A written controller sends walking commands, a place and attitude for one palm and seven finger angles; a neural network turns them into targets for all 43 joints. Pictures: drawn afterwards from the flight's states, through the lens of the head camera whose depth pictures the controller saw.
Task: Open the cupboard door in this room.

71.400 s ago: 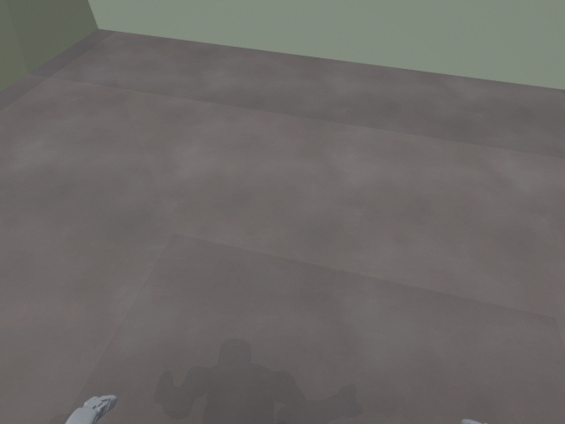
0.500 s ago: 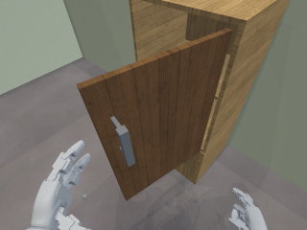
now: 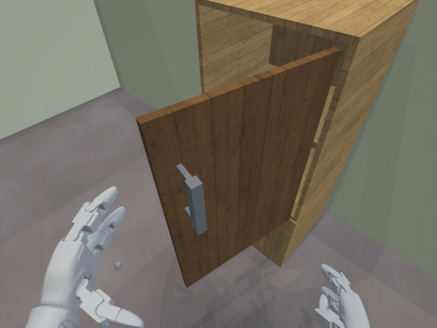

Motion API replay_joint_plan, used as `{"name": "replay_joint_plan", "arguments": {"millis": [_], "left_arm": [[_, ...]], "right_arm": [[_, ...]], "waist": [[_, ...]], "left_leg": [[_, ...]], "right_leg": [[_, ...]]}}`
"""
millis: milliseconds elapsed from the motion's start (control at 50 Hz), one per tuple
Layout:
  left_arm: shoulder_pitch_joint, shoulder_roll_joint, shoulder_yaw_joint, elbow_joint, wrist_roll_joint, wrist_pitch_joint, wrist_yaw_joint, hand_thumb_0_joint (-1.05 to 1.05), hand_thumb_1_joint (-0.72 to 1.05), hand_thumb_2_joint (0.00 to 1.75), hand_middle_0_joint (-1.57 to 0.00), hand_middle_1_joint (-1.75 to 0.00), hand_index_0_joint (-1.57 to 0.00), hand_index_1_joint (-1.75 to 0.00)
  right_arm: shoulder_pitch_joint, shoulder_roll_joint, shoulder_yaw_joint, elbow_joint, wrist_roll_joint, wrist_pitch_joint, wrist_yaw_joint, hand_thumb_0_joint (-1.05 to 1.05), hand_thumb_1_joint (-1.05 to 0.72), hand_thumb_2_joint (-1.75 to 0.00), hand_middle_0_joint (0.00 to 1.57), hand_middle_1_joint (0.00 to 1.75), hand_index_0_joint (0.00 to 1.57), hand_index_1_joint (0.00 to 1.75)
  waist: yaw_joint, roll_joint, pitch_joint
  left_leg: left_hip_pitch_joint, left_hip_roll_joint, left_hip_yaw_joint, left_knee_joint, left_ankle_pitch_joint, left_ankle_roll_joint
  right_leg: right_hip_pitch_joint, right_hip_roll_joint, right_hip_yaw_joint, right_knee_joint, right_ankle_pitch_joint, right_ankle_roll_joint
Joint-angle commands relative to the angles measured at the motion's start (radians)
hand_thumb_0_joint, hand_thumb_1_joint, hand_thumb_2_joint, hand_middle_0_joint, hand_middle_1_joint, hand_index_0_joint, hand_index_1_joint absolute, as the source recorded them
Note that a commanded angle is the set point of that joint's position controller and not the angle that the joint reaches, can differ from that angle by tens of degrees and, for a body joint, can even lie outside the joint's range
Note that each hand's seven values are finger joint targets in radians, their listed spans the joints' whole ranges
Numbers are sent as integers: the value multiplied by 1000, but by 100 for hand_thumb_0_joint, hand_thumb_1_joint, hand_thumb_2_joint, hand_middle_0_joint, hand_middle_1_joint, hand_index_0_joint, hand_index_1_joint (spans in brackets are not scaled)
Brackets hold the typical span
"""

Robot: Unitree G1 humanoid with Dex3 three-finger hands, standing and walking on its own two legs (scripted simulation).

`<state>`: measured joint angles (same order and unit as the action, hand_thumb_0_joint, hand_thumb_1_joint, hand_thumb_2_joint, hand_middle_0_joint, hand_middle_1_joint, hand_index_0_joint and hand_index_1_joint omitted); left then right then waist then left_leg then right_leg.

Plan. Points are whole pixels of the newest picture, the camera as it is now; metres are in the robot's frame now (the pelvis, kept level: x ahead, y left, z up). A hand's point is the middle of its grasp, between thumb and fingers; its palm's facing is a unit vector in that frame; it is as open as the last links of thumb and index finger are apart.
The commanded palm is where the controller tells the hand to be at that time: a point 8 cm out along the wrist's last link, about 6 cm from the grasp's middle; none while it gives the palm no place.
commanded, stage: draw the hand back to the body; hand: left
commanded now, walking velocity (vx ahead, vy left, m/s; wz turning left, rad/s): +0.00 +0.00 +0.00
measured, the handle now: (191, 200) +0.31 +0.08 +0.10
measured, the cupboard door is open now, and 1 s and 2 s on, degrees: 77 77 77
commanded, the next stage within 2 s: step back with the hand held close in 1.26 s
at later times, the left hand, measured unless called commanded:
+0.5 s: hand (72, 240) +0.20 +0.22 +0.15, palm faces +0.30 -0.89 -0.35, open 13.7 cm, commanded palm +0.15 +0.27 +0.17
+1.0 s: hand (49, 197) +0.24 +0.26 +0.19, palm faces +0.43 -0.81 -0.39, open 8.0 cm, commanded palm +0.19 +0.29 +0.21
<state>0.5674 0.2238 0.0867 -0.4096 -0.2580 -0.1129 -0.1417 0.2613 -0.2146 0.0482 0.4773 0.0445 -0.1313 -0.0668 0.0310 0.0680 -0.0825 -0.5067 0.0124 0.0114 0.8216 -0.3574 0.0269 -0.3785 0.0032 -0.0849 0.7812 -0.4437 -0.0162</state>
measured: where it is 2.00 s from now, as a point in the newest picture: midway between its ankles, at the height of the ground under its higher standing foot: outside the picture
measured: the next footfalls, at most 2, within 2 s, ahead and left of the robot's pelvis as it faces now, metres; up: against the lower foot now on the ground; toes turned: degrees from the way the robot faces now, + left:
none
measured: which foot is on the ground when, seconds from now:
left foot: down 0.00-1.00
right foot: down 0.00-1.00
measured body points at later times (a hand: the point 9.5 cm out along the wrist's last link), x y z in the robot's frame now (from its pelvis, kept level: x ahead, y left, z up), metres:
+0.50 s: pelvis +0.02 +0.01 +0.03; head +0.01 -0.01 +0.48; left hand +0.18 +0.27 +0.17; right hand +0.20 -0.21 -0.05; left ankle +0.04 +0.10 -0.71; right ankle -0.02 -0.11 -0.71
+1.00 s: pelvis +0.04 +0.00 +0.04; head +0.03 -0.02 +0.49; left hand +0.21 +0.30 +0.21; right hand +0.23 -0.22 -0.05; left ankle +0.04 +0.10 -0.71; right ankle -0.02 -0.11 -0.71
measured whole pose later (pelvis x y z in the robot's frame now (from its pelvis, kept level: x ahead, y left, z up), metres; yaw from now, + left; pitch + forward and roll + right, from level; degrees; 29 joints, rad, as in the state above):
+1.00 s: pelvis +0.04 +0.00 +0.04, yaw -2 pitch -3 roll +0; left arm 0.46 0.35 0.34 -0.41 -0.08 -0.05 0.12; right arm 0.18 -0.23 0.02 0.61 0.00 -0.05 -0.07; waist 0.07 0.05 0.02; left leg -0.13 0.00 0.06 0.43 -0.24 0.03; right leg -0.02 0.00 -0.03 0.37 -0.29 -0.01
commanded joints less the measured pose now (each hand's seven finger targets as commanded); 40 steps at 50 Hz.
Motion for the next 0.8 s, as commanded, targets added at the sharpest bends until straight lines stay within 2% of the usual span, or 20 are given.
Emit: {"name": "replay_joint_plan", "arguments": {"millis": [0,60,80,160,180,200,220,240,300,340,380,500,540,580,600,680,740,780], "left_arm": [[-104,115,82,-265,-21,-52,-14,0,-50,30,-15,-30,-15,-30],[-88,122,101,-259,-26,-39,-31,0,-50,30,-15,-30,-15,-30],[-90,135,116,-258,-28,-30,-32,0,-47,32,-15,-30,-15,-30],[-99,151,155,-251,-48,13,-48,0,-32,37,-16,-30,-16,-30],[-116,289,192,-308,99,-2,92,0,-29,39,-16,-30,-16,-30],[-70,207,156,-295,112,5,149,0,-26,40,-16,-30,-16,-30],[-19,178,146,-249,121,19,173,0,-22,42,-16,-30,-16,-30],[-15,171,138,-253,136,25,190,0,-18,43,-16,-30,-16,-30],[-56,197,146,-283,171,15,233,0,-8,48,-16,-30,-16,-30],[-64,206,150,-300,185,6,252,0,-1,51,-17,-30,-17,-30],[-74,231,172,-295,194,1,267,0,6,54,-17,-30,-17,-30],[-68,238,218,-253,198,-2,281,0,27,63,-18,-30,-18,-30],[-83,247,235,-251,198,-2,282,0,34,66,-18,-30,-18,-30],[-90,250,251,-219,199,0,282,0,41,69,-18,-30,-18,-30],[-93,250,256,-228,197,-1,281,0,44,70,-18,-30,-18,-30],[-118,282,298,-242,198,-5,281,0,58,76,-19,-30,-19,-30],[-122,286,319,-240,191,-2,280,0,69,81,-19,-30,-19,-30],[-140,313,348,-241,191,-3,283,0,76,84,-19,-30,-19,-30]], "right_arm": [[-130,-123,-43,-171,4,-79,-13,0,-90,-90,20,30,20,30],[-123,-124,-41,-159,7,-90,-14,0,-90,-90,20,30,20,30],[-127,-126,-42,-154,6,-94,-13,0,-90,-90,20,30,20,30],[-139,-127,-40,-142,11,-101,-17,0,-90,-90,20,30,20,30],[-156,-110,-37,-150,0,-88,-38,0,-90,-90,20,30,20,30],[-159,-98,-30,-142,-15,-82,-46,0,-90,-90,20,30,20,30],[-154,-93,-30,-133,-15,-73,-49,0,-90,-90,20,30,20,30],[-158,-95,-30,-128,-16,-61,-48,0,-90,-90,20,30,20,30],[-168,-105,-30,-108,-25,-52,-47,0,-90,-90,20,30,20,30],[-168,-108,-30,-97,-32,-54,-45,0,-90,-90,20,30,20,30],[-170,-113,-32,-81,-35,-55,-43,0,-90,-90,20,30,20,30],[-186,-114,-42,-56,-40,-38,-39,0,-90,-90,20,30,20,30],[-188,-115,-43,-51,-41,-29,-34,0,-90,-90,20,30,20,30],[-195,-118,-45,-41,-42,-20,-31,0,-90,-90,20,30,20,30],[-193,-118,-48,-42,-42,-15,-30,0,-90,-90,20,30,20,30],[-197,-119,-52,-34,-44,-4,-22,0,-90,-90,20,30,20,30],[-196,-115,-55,-35,-43,7,-18,0,-90,-90,20,30,20,30],[-197,-119,-58,-28,-43,9,-17,0,-90,-90,20,30,20,30]], "waist": [[-3,-31,-34],[4,-12,-46],[11,-16,-58],[15,-2,-33],[47,-27,4],[29,-37,42],[25,-79,60],[24,-61,65],[19,6,56],[20,21,28],[24,8,20],[29,-43,30],[31,-29,27],[34,-43,47],[33,-44,33],[41,5,10],[41,-11,-2],[44,-9,-5]], "left_leg": [[144,-5,-69,-173,38,3],[169,-5,-72,-187,63,0],[176,-5,-73,-189,75,0],[192,-7,-71,-214,85,-1],[201,-4,-55,-244,52,-5],[218,-10,-45,-252,55,-5],[226,-6,-44,-254,59,-4],[246,-1,-37,-262,74,-2],[303,3,-35,-308,107,-3],[342,6,-41,-340,127,-2],[365,9,-43,-362,153,-2],[414,13,-29,-405,255,0],[426,13,-28,-417,279,-1],[426,14,-25,-423,303,-2],[440,17,-24,-425,326,-1],[463,15,-15,-424,392,-4],[478,18,-14,-421,441,-3],[478,18,-11,-418,455,-4]], "right_leg": [[-80,27,22,-182,92,0],[-63,29,16,-187,121,-3],[-43,29,16,-190,134,-4],[-26,28,12,-216,150,-3],[-5,8,76,-310,112,-15],[-6,-2,82,-343,99,-15],[-9,-4,73,-350,95,-11],[4,-5,76,-362,107,-9],[57,-7,67,-381,149,-9],[92,-5,59,-384,170,-9],[129,-3,57,-399,194,-11],[192,-2,56,-421,292,-6],[210,-3,55,-425,314,-6],[223,0,55,-435,337,-7],[230,-1,56,-432,356,-5],[263,-2,59,-436,412,-7],[270,-2,60,-433,452,-4],[282,-1,61,-436,469,-6]]}}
